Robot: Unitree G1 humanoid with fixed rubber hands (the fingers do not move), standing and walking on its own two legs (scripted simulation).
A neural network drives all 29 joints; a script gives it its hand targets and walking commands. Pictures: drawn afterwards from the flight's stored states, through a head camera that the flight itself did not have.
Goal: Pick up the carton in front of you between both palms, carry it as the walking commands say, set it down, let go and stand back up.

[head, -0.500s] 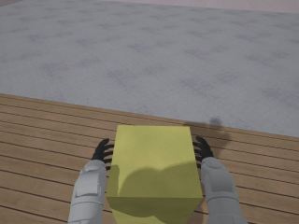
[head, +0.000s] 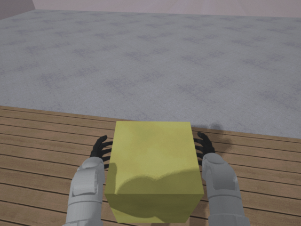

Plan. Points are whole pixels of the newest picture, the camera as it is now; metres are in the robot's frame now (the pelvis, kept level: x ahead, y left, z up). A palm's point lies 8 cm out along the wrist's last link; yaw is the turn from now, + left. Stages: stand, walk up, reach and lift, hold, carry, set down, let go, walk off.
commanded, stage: carry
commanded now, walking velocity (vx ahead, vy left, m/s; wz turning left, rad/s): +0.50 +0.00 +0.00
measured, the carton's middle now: (152, 174) +0.30 +0.01 -0.01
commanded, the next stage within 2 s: none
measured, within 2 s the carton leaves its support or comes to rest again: neither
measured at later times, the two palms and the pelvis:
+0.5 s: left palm (105, 116) +0.44 +0.16 +0.10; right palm (198, 117) +0.43 -0.14 +0.10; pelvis +0.20 +0.02 +0.01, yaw -1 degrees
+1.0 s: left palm (126, 72) +0.74 +0.13 +0.10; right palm (191, 70) +0.77 -0.17 +0.10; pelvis +0.51 -0.04 +0.01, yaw +2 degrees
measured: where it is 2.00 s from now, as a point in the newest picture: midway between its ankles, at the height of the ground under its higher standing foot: (152, 149)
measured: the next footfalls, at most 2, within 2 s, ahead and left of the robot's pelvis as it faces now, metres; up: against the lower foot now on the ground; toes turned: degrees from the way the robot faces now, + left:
left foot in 0.32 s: +0.20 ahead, +0.11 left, +0.00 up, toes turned +12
right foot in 0.70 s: +0.50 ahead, -0.12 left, +0.00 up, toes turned -12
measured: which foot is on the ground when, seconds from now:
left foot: down 0.00-0.04, up 0.06-0.30, down 0.32-0.72, up 0.74-1.00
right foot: down 0.00-0.32, up 0.34-0.68, down 0.70-1.00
